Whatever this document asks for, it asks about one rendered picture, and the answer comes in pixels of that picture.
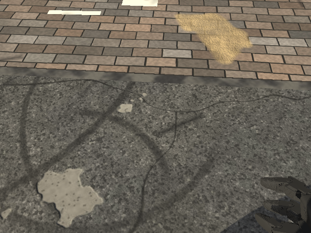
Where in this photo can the robot right hand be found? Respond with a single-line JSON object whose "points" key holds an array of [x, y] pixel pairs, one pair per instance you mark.
{"points": [[300, 214]]}

